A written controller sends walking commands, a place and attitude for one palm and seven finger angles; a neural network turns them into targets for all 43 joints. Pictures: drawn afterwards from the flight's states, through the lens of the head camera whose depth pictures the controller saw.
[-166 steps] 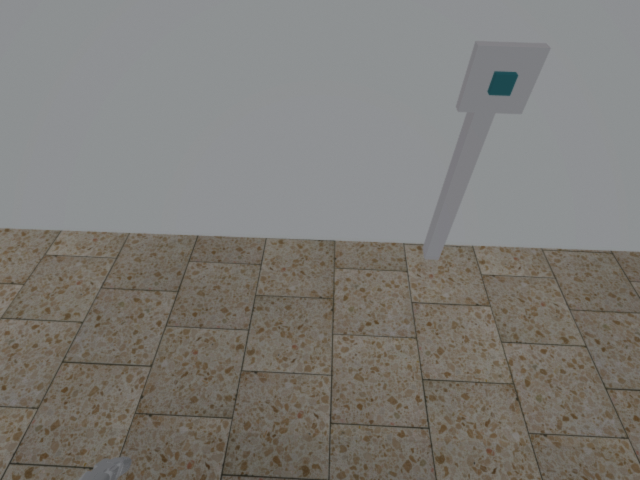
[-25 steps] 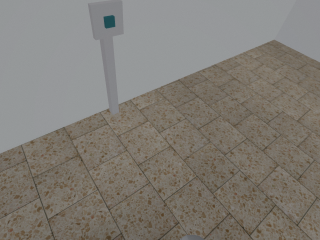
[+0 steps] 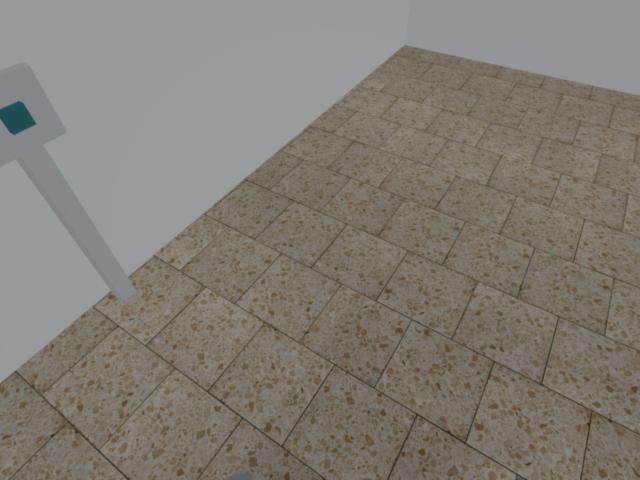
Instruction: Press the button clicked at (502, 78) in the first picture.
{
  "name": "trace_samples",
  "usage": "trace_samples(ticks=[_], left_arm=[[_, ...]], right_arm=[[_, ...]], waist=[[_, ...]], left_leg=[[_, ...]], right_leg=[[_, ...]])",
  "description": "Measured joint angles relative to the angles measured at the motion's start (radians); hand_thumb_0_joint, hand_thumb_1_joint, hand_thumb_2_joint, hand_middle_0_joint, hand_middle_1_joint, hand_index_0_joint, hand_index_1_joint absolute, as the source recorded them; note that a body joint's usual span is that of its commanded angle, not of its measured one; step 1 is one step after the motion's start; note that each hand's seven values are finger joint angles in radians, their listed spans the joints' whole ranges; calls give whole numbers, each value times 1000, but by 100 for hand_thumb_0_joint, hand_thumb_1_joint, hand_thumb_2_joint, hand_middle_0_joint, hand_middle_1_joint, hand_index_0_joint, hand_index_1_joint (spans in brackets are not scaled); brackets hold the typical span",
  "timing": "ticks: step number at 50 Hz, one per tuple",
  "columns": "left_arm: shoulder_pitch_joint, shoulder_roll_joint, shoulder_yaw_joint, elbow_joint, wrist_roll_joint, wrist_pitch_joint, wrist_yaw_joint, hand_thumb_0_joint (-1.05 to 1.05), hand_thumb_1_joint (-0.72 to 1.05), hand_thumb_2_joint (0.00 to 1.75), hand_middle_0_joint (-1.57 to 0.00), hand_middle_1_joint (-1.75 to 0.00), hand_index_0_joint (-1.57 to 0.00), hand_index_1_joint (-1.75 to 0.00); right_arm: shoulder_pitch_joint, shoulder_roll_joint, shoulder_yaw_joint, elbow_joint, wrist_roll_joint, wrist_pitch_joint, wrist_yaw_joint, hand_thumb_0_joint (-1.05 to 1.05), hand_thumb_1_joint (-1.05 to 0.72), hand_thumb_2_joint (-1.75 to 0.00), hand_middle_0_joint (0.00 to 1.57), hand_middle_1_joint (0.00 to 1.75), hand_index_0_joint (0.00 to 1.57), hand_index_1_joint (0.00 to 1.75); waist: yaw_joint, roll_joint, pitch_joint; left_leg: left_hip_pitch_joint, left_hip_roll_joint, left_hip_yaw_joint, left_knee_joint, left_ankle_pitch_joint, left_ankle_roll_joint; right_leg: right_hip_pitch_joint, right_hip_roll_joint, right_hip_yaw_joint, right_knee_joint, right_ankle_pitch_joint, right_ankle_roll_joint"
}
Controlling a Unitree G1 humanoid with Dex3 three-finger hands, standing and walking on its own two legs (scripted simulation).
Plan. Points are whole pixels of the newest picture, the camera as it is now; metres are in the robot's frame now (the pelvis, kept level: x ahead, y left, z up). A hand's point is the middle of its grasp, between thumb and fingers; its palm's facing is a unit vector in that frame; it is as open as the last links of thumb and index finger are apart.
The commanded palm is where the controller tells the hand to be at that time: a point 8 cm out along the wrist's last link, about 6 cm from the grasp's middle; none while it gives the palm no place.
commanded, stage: walk to a spot facing it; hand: left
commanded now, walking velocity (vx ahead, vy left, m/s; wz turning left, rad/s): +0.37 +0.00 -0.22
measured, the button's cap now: (15, 117) +0.87 +0.74 +0.01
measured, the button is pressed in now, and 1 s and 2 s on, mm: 0 0 0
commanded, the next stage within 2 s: turn to face it in 1.16 s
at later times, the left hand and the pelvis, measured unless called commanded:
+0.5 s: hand (168, 431) +0.24 +0.26 -0.18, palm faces -0.06 -0.99 -0.16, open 7.4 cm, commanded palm none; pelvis +0.22 +0.07 +0.00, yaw -9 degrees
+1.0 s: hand (292, 259) +0.59 +0.08 -0.18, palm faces -0.37 -0.92 -0.15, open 7.4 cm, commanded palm none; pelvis +0.42 -0.03 -0.03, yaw -20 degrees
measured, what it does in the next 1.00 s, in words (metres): walks ahead, turning right: left foot, then right foot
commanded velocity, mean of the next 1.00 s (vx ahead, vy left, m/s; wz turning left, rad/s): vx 0.36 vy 0.00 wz -0.28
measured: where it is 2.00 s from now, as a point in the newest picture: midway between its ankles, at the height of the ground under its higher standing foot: (363, 352)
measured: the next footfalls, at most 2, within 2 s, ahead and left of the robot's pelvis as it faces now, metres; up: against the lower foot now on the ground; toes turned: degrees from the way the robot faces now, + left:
left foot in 0.28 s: +0.30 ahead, +0.13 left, +0.00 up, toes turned +3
right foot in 0.96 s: +0.50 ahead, -0.15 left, +0.00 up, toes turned -29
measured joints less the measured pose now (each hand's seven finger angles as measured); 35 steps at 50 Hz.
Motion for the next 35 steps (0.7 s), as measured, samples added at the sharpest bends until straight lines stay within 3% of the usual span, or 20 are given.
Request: trace_samples(ticks=[4, 8, 12, 14, 17, 19, 21, 28, 35], left_arm=[[72, -16, -10, 54, 4, -11, 5, 1, 90, 90, -20, -30, -20, -30], [136, -31, -16, 97, 7, -17, 14, 1, 90, 90, -20, -30, -20, -30], [189, -29, -14, 136, 10, -15, 24, 1, 90, 90, -20, -30, -20, -30], [217, -24, -8, 156, 7, -12, 25, 1, 90, 90, -20, -30, -21, -30], [202, -12, 3, 180, -3, 10, 20, 1, 91, 90, -20, -30, -20, -30], [183, -6, 9, 179, -1, 19, 16, 1, 91, 90, -20, -30, -20, -30], [151, 4, 17, 166, 6, 23, 8, 1, 91, 90, -20, -30, -20, -30], [55, 18, 44, 85, 17, 43, 4, 1, 91, 90, -19, -30, -20, -30], [0, 5, 51, 69, 19, 66, -8, 1, 91, 90, -19, -30, -20, -30]], right_arm=[[-90, 18, 3, -50, 3, -17, 7, 1, -91, -90, 20, 30, 20, 29], [-165, 35, 9, -75, 8, -20, 16, 1, -91, -90, 20, 30, 20, 29], [-217, 55, 20, -87, 12, -32, 22, 1, -91, -90, 20, 30, 20, 29], [-225, 63, 28, -95, 10, -54, 18, 1, -91, -90, 20, 30, 20, 29], [-224, 79, 38, -94, 4, -82, 4, 1, -91, -90, 20, 30, 20, 29], [-200, 86, 41, -78, 7, -79, -5, 0, -91, -90, 20, 30, 20, 29], [-160, 95, 40, -56, 9, -81, -16, 0, -91, -89, 20, 30, 20, 29], [-12, 78, 11, 24, 18, -84, -39, -1, -95, -89, 20, 30, 20, 29], [102, 105, 18, 81, 19, -87, -40, 0, -93, -90, 20, 30, 20, 29]], waist=[[14, 0, 13], [46, -3, 31], [83, -26, 49], [89, -44, 52], [86, -72, 74], [83, -72, 68], [73, -69, 59], [55, -71, 9], [27, -68, -7]], left_leg=[[-98, 1, -16, -77, 85, -9], [-132, -9, -11, -195, 147, 1], [-67, -42, 8, -384, 143, 32], [14, -72, 19, -492, 164, 57], [47, -85, 55, -417, 93, 136], [110, -86, 82, -447, 55, 149], [178, -94, 99, -520, 78, 149], [343, -135, 151, -709, 77, 153], [455, -151, 204, -785, 28, 139]], right_leg=[[82, 16, 27, -83, 4, 1], [149, 27, 51, -120, -26, 13], [208, 20, 74, -110, -92, 37], [204, 5, 90, -17, -164, 49], [31, -6, 106, 459, -219, 25], [-100, -11, 94, 709, -148, 15], [-209, -37, 66, 808, -59, 17], [-466, -96, 70, 793, 144, 45], [-528, -130, 53, 680, 223, 72]])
